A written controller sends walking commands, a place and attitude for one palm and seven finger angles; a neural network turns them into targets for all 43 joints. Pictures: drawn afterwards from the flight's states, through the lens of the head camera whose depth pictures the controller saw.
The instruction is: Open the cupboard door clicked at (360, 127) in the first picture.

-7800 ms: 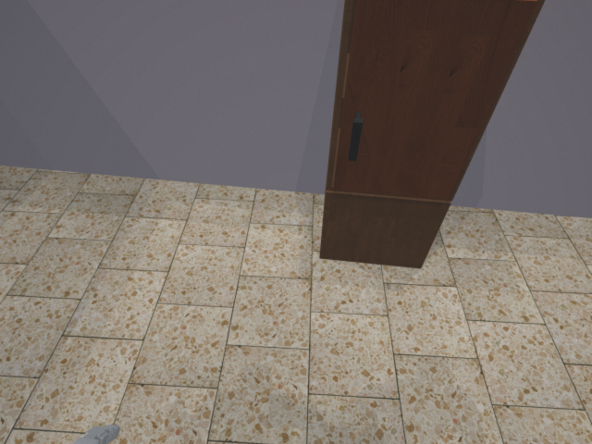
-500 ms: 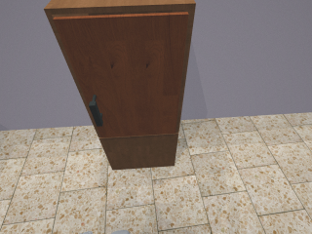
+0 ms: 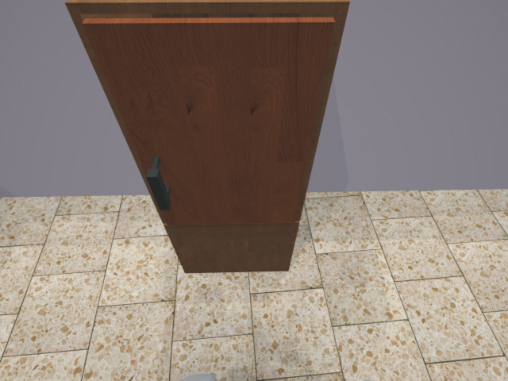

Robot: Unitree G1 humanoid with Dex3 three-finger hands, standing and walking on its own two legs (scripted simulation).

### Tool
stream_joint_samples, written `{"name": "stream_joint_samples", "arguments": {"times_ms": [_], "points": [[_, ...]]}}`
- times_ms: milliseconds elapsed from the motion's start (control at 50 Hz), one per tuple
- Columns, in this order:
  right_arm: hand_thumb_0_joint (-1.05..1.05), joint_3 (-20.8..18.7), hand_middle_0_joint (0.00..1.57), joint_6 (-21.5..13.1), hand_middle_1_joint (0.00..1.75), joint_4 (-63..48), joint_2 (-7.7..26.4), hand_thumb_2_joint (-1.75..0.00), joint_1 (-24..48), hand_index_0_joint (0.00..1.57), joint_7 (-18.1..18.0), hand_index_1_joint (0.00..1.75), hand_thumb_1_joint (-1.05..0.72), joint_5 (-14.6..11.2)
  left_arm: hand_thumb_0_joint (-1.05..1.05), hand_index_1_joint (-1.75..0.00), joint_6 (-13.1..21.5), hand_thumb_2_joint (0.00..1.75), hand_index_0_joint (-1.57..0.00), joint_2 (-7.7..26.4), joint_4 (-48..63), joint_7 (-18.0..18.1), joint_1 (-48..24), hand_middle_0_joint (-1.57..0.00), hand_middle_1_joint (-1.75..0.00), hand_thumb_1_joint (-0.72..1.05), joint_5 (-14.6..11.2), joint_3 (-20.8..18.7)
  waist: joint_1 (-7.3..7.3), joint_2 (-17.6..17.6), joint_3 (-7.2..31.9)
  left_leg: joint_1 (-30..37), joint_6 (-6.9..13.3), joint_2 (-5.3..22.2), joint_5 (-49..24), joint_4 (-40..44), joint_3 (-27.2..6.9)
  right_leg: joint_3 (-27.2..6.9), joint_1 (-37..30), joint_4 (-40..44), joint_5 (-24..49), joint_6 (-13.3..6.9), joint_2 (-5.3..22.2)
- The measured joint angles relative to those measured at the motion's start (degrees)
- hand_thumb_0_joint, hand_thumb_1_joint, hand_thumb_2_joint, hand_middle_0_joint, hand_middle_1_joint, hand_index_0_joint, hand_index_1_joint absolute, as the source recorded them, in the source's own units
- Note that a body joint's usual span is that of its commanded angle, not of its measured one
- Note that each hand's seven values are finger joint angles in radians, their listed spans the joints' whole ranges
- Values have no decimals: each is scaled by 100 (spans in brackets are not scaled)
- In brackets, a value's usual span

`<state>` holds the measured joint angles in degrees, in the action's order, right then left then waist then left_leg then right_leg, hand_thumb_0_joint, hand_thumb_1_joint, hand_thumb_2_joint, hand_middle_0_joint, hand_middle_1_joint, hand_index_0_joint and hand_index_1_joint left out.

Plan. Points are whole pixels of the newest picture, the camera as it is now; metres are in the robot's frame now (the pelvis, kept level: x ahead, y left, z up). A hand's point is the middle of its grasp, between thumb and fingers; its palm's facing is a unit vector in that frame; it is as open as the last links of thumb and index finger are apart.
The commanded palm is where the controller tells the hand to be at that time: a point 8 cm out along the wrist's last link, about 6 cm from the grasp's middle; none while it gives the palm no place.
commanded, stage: come to a stop and stand still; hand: left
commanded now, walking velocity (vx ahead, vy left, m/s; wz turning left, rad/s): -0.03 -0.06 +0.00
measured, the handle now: (161, 183) +0.52 +0.28 -0.10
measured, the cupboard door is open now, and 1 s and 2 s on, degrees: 0 0 0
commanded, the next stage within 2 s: look again from close up in 1.76 s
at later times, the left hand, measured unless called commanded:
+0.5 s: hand out of the picture -0.04 +0.12 -0.16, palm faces +0.11 -0.97 -0.22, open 7.3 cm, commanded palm none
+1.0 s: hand out of the picture -0.19 +0.10 -0.17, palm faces +0.12 -0.98 -0.16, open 7.4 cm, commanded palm none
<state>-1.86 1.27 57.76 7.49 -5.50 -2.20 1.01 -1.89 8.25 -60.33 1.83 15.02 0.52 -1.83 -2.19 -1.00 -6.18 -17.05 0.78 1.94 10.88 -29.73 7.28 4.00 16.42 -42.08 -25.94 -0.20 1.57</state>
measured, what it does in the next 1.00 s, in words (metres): walks backwards: left foot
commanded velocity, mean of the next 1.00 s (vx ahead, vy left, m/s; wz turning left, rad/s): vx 0.00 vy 0.00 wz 0.00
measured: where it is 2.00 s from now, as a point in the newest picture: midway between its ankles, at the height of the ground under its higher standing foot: outside the picture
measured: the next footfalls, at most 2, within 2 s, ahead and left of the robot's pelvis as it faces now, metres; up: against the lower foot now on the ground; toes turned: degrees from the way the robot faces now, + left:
left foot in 0.50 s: -0.10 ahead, +0.08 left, +0.00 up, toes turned +3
left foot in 1.50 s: -0.24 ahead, +0.00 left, +0.00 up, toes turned +9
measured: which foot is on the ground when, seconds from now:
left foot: down 0.00-0.12, up 0.14-0.48, down 0.50-1.00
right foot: down 0.00-1.00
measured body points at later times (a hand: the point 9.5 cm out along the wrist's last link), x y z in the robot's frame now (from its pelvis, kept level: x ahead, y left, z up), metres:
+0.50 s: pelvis -0.08 -0.06 +0.01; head -0.07 -0.08 +0.46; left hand -0.05 +0.17 -0.14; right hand -0.06 -0.29 -0.16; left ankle -0.14 +0.08 -0.73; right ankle -0.03 -0.11 -0.73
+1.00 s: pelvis -0.15 -0.06 +0.01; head -0.16 -0.06 +0.46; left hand -0.19 +0.15 -0.15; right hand -0.21 -0.26 -0.15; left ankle -0.15 +0.08 -0.73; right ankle -0.03 -0.12 -0.72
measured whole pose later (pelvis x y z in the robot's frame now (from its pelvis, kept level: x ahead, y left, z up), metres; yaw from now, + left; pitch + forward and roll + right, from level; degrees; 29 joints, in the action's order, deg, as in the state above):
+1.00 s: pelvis -0.15 -0.06 +0.01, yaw +2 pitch -2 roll +2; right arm -0.8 2.1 65.9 5.3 -23.3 -1.9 1.3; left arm -1.7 6.6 -65.5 1.0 19.0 0.9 -2.0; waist -0.6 -1.0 -1.0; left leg -10.1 -0.2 0.4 15.9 -25.5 1.4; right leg 5.1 19.9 -26.1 -12.9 -0.4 -1.2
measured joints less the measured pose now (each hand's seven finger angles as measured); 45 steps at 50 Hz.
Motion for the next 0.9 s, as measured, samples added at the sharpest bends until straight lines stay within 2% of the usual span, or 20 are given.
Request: {"name": "stream_joint_samples", "arguments": {"times_ms": [60,100,140,180,200,240,280,340,420,500,520,560,620,760,900], "points": [[-1,-65,21,59,30,-24,119,-90,33,21,10,30,-92,39,0,-30,-31,89,-20,81,117,20,-85,-20,-30,91,12,-84,57,164,-55,-151,-61,79,-92,-61,-8,-142,182,-403,-216,15,-19],[-1,-101,21,107,30,-8,201,-90,-13,21,37,30,-92,39,0,-30,14,89,-20,146,207,18,-62,-20,-30,91,35,-113,69,252,0,-287,-150,141,-108,-193,-30,-134,-1,151,326,43,27],[0,-155,21,181,30,36,287,-90,-73,21,73,30,-92,4,0,-30,73,89,-20,175,224,25,-35,-20,-30,91,86,-111,108,380,45,-451,-196,205,248,-527,-174,-66,-67,370,636,-109,-55],[0,-201,20,283,30,86,346,-90,-203,20,106,30,-92,-12,0,-30,65,89,-20,178,224,12,-11,-20,-30,91,101,-71,161,411,145,-615,-160,69,1074,-1174,-453,39,-112,424,585,-301,-76],[0,-214,20,322,30,126,364,-90,-267,20,120,30,-91,-7,0,-30,58,89,-20,170,225,10,6,-20,-30,91,103,-63,161,395,215,-680,-139,3,1245,-1551,-553,62,-143,530,617,-362,-81],[0,-217,20,347,30,206,395,-90,-365,20,139,30,-91,1,0,-30,61,89,-20,133,205,13,21,-20,-30,91,91,-37,161,357,326,-711,-118,-67,1283,-2160,-660,69,-200,800,786,-422,-112],[0,-209,20,317,30,260,414,-90,-453,20,147,30,-91,1,0,-30,89,89,-20,80,184,3,8,-20,-30,91,78,3,195,334,397,-607,-132,-75,1217,-2408,-705,81,-219,1048,981,-461,-159],[0,-180,20,258,30,340,412,-90,-604,20,136,30,-91,-12,1,-30,147,89,-20,-3,170,-1,-64,-20,-30,91,72,48,233,306,458,-228,-180,-37,1263,-2093,-724,141,-202,1316,1206,-527,-231],[0,-104,20,204,30,490,337,-90,-783,20,93,30,-91,-30,1,-30,231,89,-20,39,118,5,-162,-20,-30,94,58,29,183,254,497,418,-202,15,1395,-1062,-720,247,-140,1535,1430,-591,-330],[0,-3,20,73,30,613,257,-90,-959,20,43,30,-91,-33,1,-30,236,89,-20,31,-39,-3,-229,-20,-30,93,-5,45,195,300,534,1059,-130,85,817,288,-770,444,-89,1650,1599,-579,-449],[0,16,20,45,30,671,203,-90,-979,20,28,30,-91,-23,1,-30,218,89,-20,47,-100,5,-259,-20,-30,93,-25,33,194,252,515,1106,-194,88,810,404,-783,469,-99,1672,1636,-565,-440],[0,76,20,29,30,733,98,-90,-1056,20,26,30,-91,1,0,-30,179,89,-20,90,-192,20,-248,-20,-30,93,-44,7,141,142,508,1142,-284,78,722,460,-754,438,-189,1845,1763,-480,-437],[0,122,20,13,30,773,3,-90,-1220,20,39,30,-91,25,0,-30,111,89,-20,114,-316,-9,-144,-20,-30,93,-44,6,123,71,565,1169,-291,76,601,532,-699,381,-269,2065,1951,-397,-452],[0,146,20,61,30,808,-114,-90,-1578,20,50,30,-91,51,0,-30,53,89,-20,20,-461,-43,158,-20,-30,92,-5,18,136,78,643,1046,-179,-11,548,563,-660,280,-166,2128,1894,-320,-405],[0,135,20,59,30,779,-207,-90,-1745,20,43,30,-91,49,0,-30,38,89,-20,-102,-509,-49,344,-20,-30,91,0,0,172,52,549,782,-94,-79,554,494,-640,168,74,2099,1738,-207,-382]]}}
